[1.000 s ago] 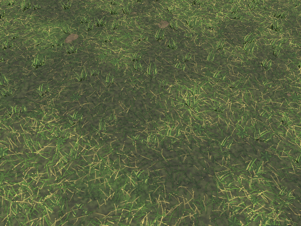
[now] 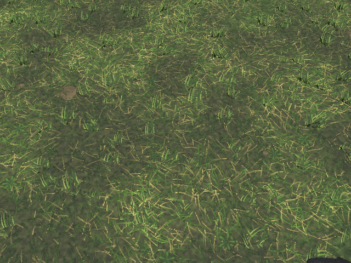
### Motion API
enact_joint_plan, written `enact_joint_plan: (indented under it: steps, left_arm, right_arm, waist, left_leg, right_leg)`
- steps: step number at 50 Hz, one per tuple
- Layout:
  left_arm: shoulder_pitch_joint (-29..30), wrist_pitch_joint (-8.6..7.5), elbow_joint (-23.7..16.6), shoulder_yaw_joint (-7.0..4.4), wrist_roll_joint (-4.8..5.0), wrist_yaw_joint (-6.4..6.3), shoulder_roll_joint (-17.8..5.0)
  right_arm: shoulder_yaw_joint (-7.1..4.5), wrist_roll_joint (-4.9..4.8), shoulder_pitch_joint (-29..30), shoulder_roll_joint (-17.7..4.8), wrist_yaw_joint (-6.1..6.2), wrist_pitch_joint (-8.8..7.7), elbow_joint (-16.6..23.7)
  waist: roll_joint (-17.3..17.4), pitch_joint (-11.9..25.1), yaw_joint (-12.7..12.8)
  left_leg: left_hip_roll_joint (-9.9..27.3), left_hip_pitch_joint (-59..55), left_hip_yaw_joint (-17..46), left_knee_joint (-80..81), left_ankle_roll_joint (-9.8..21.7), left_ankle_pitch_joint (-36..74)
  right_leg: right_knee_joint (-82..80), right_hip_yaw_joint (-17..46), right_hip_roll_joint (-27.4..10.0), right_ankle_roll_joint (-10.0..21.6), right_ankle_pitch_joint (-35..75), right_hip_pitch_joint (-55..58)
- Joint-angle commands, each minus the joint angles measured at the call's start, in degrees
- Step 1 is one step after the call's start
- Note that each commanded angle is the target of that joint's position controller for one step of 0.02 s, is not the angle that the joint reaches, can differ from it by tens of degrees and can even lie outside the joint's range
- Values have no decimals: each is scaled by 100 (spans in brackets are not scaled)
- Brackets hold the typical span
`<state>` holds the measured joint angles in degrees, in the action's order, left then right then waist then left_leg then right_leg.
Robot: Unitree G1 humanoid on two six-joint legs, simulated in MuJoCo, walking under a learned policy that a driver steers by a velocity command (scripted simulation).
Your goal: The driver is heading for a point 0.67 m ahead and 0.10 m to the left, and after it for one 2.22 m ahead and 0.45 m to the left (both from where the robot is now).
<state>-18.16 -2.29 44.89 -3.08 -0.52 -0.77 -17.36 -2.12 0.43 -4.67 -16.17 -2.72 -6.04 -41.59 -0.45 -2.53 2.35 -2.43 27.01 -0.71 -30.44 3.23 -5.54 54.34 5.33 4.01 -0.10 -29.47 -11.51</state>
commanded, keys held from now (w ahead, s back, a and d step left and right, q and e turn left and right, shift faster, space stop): q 0.40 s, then w+q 0.08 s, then w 0.32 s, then w+e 0.20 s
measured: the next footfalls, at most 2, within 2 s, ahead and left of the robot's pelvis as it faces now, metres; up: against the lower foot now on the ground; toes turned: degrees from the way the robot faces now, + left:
right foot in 0.42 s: +0.21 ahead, -0.12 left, +0.00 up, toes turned +20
left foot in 0.82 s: +0.21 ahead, +0.17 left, +0.00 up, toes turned +22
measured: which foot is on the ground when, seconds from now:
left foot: down 0.00-0.42, up 0.44-0.80, down 0.82-1.00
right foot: up 0.00-0.40, down 0.42-0.82, up 0.84-1.00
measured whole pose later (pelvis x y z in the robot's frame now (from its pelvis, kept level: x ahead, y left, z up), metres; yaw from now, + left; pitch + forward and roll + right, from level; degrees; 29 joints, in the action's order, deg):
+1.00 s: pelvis +0.25 +0.08 +0.02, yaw +18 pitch +2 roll +0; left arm -17.6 -3.3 44.6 -3.6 1.7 0.8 -17.4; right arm -2.5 0.6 -17.7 -14.4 -0.7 -4.2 -42.8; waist -2.6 1.0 -0.6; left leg -1.3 7.3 -3.5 -19.7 2.2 -14.2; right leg 61.8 2.6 -3.6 0.6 -14.4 -33.2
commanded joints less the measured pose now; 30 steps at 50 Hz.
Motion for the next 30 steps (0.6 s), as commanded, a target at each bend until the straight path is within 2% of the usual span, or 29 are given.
enact_joint_plan:
  steps: [1, 2, 3, 4, 6, 8, 10, 13, 15, 17, 19, 20, 21, 22, 23, 24, 25, 26, 28, 30]
  left_arm:
    - [-40, -98, -538, -133, 96, 20, -814]
    - [326, -47, -626, -153, 51, -21, -804]
    - [366, 21, -688, -181, 3, -69, -782]
    - [264, 82, -700, -169, -5, -104, -666]
    - [69, 136, -658, -129, -13, -168, -476]
    - [165, 159, -676, -129, -36, -215, -457]
    - [355, 196, -703, -135, -29, -227, -455]
    - [777, 214, -823, -134, 8, -209, -426]
    - [984, 154, -894, -136, 30, -175, -430]
    - [1049, 55, -923, -154, 61, -128, -470]
    - [832, -41, -857, -189, 89, -77, -500]
    - [654, -77, -789, -225, 85, -63, -569]
    - [484, -71, -801, -296, 9, -89, -873]
    - [634, 27, -811, -390, -128, -115, -1295]
    - [532, 31, -820, -377, -178, -94, -1076]
    - [603, 12, -873, -301, -119, -107, -809]
    - [687, 4, -859, -267, -27, -121, -689]
    - [679, -8, -828, -238, 56, -137, -633]
    - [467, -42, -717, -211, 40, -140, -626]
    - [269, -95, -616, -230, 30, -100, -661]
  right_arm:
    - [-268, -130, -824, -881, 56, 140, 233]
    - [-242, -103, -597, -844, 81, 202, 289]
    - [-246, -67, -519, -861, 112, 232, 306]
    - [-265, -27, -460, -891, 126, 269, 324]
    - [-311, 1, -393, -959, 164, 316, 359]
    - [-370, -35, -451, -1076, 239, 383, 356]
    - [-398, -104, -457, -1110, 317, 476, 372]
    - [-410, -139, -463, -1096, 395, 612, 402]
    - [-421, -126, -508, -1092, 423, 681, 416]
    - [-431, -123, -562, -1089, 430, 733, 439]
    - [-420, -173, -450, -1041, 439, 777, 500]
    - [-396, -212, -415, -959, 451, 800, 534]
    - [-308, -168, -607, -693, 449, 806, 573]
    - [-251, -153, -876, -467, 413, 766, 700]
    - [-352, -93, -801, -905, 398, 691, 702]
    - [-440, -131, -710, -1137, 378, 677, 658]
    - [-449, -113, -687, -1076, 378, 703, 591]
    - [-430, -74, -683, -974, 375, 718, 573]
    - [-329, -98, -588, -654, 298, 649, 596]
    - [-253, -105, -347, -482, 249, 533, 661]
  waist:
    - [421, 1488, -513]
    - [75, 935, -447]
    - [91, 771, -291]
    - [291, 711, -159]
    - [577, 803, -48]
    - [595, 994, -69]
    - [578, 1093, -119]
    - [713, 917, -246]
    - [832, 799, -323]
    - [928, 799, -355]
    - [960, 830, -181]
    - [911, 827, -78]
    - [355, 1145, -142]
    - [-1259, 965, -461]
    - [-1351, 847, -239]
    - [-927, 671, -198]
    - [-747, 510, -208]
    - [-786, 400, -166]
    - [-791, 224, -52]
    - [-805, 169, 73]
  left_leg:
    - [1954, -3413, 2703, 724, 1427, 2591]
    - [1749, -2576, 2328, 908, 1324, 2557]
    - [1601, -2006, 2165, 1054, 1245, 2455]
    - [1432, -1623, 2063, 1182, 1197, 2360]
    - [1255, -1290, 1814, 1244, 1209, 2572]
    - [1219, -1258, 1807, 1195, 1214, 2514]
    - [1110, -1186, 1864, 1185, 1081, 1719]
    - [948, -1046, 2133, 1242, 918, 222]
    - [927, -1102, 2379, 1179, 891, -123]
    - [952, -1325, 2647, 972, 864, 204]
    - [851, -1472, 2831, 659, 720, 653]
    - [672, -1338, 2773, 436, 529, 491]
    - [371, -812, 2419, -219, 251, -949]
    - [-564, 514, 1218, -1205, -84, -2845]
    - [-243, 1111, 947, -2362, -266, -2937]
    - [34, 1264, 939, -2796, -328, -2441]
    - [114, 1328, 836, -2955, -428, -2106]
    - [164, 1499, 795, -3107, -522, -1854]
    - [204, 1455, 590, -3054, -592, -1483]
    - [263, 1306, 400, -2465, -592, -1224]
  right_leg:
    - [2164, 136, -368, -245, -159, -2534]
    - [1865, 19, -493, -263, 37, -2558]
    - [1501, 33, -615, -252, 246, -2293]
    - [1198, 5, -608, -274, 341, -2014]
    - [615, -93, -524, -369, 481, -1744]
    - [166, -83, -451, -462, 781, -1683]
    - [-225, -14, -403, -515, 1218, -1598]
    - [-817, 71, -307, -536, 1496, -1529]
    - [-1238, 117, -239, -515, 1421, -1449]
    - [-1705, 134, -164, -460, 1270, -1275]
    - [-2675, 88, -155, -334, 1621, -782]
    - [-3359, 75, -315, -220, 2247, -291]
    - [-3529, 721, -1227, 130, 2366, 540]
    - [-3686, 2048, -2251, 956, 2716, 1044]
    - [-3895, 2697, -2723, 1401, 2014, 916]
    - [-3965, 2336, -2488, 1299, 1082, 812]
    - [-4022, 1956, -2131, 1081, 538, 725]
    - [-4083, 1757, -1962, 969, 317, 788]
    - [-4286, 1328, -1749, 970, 486, 627]
    - [-4413, 1035, -1662, 1016, 711, 632]
Keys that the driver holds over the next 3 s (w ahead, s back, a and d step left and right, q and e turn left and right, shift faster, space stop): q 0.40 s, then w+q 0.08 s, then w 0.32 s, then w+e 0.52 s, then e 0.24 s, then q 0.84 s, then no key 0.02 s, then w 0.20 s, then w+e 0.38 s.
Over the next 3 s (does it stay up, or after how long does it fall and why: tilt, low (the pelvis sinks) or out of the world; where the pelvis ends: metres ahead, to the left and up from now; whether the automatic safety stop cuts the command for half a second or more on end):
stays up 0.79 0.20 0.00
